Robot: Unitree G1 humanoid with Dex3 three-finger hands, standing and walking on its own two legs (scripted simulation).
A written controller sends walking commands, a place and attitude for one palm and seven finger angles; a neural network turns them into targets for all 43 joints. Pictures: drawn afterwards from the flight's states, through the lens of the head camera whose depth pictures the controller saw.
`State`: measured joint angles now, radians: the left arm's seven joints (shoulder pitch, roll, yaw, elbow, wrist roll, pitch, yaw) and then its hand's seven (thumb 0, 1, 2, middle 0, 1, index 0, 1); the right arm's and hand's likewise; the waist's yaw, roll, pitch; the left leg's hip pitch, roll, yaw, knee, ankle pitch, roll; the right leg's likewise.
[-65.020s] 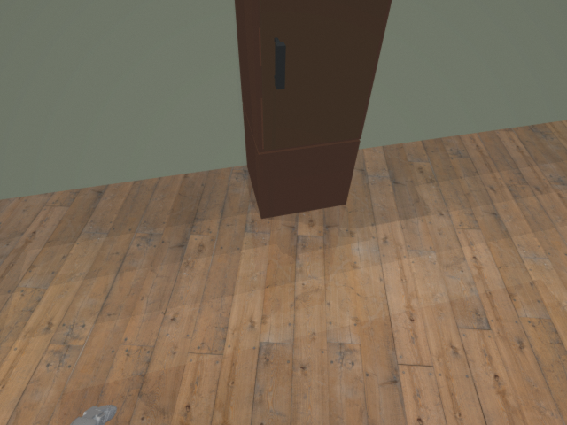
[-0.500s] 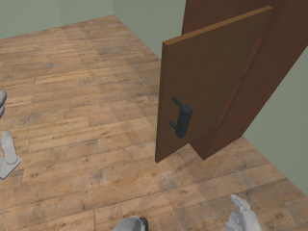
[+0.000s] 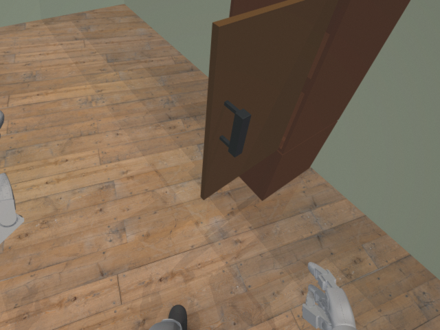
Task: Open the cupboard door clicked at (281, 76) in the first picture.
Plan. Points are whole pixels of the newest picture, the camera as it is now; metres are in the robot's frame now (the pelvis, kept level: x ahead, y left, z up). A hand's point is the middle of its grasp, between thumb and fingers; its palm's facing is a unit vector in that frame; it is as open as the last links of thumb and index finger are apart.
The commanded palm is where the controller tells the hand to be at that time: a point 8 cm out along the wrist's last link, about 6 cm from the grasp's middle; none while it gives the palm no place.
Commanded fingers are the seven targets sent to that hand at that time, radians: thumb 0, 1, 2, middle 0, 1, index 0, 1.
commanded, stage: stop stepping back and stand still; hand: left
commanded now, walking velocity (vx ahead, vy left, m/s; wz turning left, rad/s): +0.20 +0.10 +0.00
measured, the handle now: (232, 128) +0.56 +0.00 +0.01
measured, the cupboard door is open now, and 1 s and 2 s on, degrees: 93 93 93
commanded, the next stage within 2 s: let the arm hang, fingers relaxed in 0.60 s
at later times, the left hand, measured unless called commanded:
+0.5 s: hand (30, 283) +0.15 +0.21 +0.18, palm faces +0.35 -0.80 -0.49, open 7.4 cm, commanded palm +0.11 +0.27 +0.18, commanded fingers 0.00 0.90 0.90 -0.20 -0.30 -0.20 -0.30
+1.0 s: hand out of the picture -0.01 +0.18 -0.16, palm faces -0.02 -0.99 -0.16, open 7.3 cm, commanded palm none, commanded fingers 0.00 0.90 0.90 -0.20 -0.30 -0.20 -0.30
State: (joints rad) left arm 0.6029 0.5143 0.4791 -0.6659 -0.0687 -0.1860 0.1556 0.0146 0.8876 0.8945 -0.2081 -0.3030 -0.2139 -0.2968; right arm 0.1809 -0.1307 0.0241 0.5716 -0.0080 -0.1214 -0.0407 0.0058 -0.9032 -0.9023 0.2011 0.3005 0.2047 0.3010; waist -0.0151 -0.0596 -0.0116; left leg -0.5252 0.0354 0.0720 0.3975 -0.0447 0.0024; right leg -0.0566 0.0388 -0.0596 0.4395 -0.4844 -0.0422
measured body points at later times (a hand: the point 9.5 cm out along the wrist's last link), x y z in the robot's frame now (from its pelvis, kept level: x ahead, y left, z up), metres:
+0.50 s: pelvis -0.05 -0.02 +0.01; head -0.06 -0.03 +0.46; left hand +0.12 +0.25 +0.20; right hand +0.06 -0.28 -0.09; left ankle -0.02 +0.11 -0.67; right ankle -0.08 -0.09 -0.73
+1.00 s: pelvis -0.08 +0.01 +0.00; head -0.07 +0.02 +0.45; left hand +0.00 +0.23 -0.15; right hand +0.02 -0.25 -0.12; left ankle -0.04 +0.12 -0.73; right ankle -0.08 -0.09 -0.73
